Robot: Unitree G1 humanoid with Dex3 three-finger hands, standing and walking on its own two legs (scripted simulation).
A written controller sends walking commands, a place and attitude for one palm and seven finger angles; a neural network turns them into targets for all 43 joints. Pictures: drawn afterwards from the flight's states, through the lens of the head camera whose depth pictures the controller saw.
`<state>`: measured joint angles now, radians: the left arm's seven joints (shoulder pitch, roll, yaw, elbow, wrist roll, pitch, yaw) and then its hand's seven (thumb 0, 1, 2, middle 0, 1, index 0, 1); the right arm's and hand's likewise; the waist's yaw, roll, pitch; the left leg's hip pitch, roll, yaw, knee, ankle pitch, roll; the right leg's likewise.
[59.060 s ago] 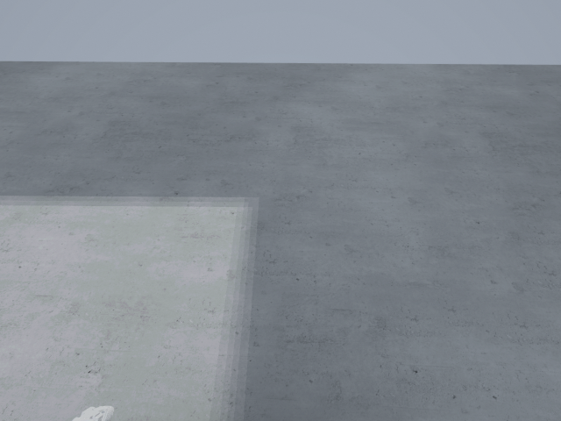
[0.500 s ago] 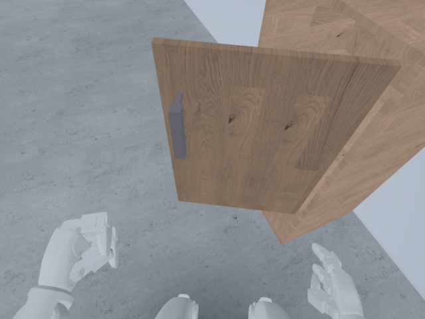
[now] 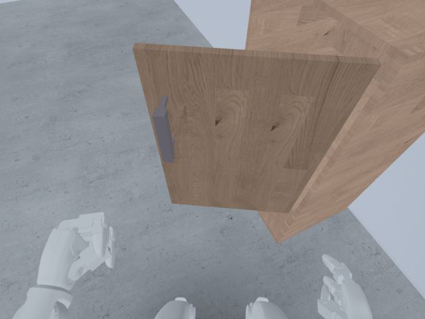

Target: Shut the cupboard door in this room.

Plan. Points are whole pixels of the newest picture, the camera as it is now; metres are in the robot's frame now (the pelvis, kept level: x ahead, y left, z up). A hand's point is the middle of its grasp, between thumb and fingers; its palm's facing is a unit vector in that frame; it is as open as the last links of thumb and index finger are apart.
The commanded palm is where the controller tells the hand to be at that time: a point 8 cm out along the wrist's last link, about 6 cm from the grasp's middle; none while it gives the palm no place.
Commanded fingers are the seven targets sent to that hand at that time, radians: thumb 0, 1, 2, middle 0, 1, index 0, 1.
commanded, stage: bring the fist close to the handle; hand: left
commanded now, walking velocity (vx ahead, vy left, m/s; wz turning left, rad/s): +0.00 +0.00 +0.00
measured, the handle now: (166, 130) +0.48 +0.13 +0.05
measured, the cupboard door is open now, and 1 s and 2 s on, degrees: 60 60 57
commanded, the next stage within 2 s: push the door shut along its arc in 1.50 s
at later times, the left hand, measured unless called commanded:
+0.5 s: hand (137, 218) +0.28 +0.15 +0.05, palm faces -0.07 -1.00 -0.04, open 3.1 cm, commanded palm +0.27 +0.20 +0.06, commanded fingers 0.00 0.90 0.90 -1.30 -1.50 -1.30 -1.50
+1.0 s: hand (162, 184) +0.34 +0.12 +0.06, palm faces -0.07 -1.00 -0.01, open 3.1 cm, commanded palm +0.33 +0.17 +0.06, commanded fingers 0.00 0.90 0.90 -1.30 -1.50 -1.30 -1.50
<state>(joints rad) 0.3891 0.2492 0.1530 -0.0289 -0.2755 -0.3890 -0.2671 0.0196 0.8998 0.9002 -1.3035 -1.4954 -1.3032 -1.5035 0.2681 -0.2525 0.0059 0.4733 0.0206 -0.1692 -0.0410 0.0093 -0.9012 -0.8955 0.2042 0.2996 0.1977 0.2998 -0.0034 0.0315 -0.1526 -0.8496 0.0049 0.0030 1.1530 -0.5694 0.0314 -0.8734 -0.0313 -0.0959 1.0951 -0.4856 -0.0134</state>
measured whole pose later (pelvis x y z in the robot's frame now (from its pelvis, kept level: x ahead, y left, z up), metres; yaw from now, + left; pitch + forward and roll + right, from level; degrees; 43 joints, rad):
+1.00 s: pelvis +0.00 +0.00 +0.01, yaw -1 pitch +16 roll -1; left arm -0.15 0.16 0.04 0.37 -0.15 -0.38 -0.08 0.02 0.90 0.90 -1.30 -1.50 -1.30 -1.50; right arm 0.26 -0.24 0.01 0.55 0.01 -0.08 0.00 0.01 -0.90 -0.90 0.20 0.30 0.20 0.30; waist -0.03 0.02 -0.14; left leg -0.85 0.00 0.03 1.11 -0.54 0.03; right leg -0.89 -0.04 -0.07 1.07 -0.47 -0.01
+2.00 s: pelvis -0.01 -0.01 +0.00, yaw -1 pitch +18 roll +0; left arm -0.61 0.23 0.14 0.88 -0.13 -0.45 -0.16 0.02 0.89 0.90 -1.32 -1.50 -1.30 -1.50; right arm 0.29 -0.25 0.00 0.61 0.01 -0.03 0.00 0.00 -0.90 -0.90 0.20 0.30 0.20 0.30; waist -0.08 0.02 -0.13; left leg -0.92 0.00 0.03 1.12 -0.52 0.03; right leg -0.97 -0.03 -0.07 1.09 -0.44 -0.02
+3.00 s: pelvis -0.02 -0.01 -0.03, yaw -2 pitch +27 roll -2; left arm -1.17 0.46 0.24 1.26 -0.05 -0.32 -0.35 0.01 0.88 0.91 -1.30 -1.50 -1.30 -1.50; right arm 0.40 -0.27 0.03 0.62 -0.02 -0.03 0.01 0.00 -0.90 -0.90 0.20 0.30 0.20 0.30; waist -0.24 0.05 -0.11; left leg -1.18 0.03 0.02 1.25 -0.55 0.03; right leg -1.21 0.00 -0.07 1.18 -0.44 -0.03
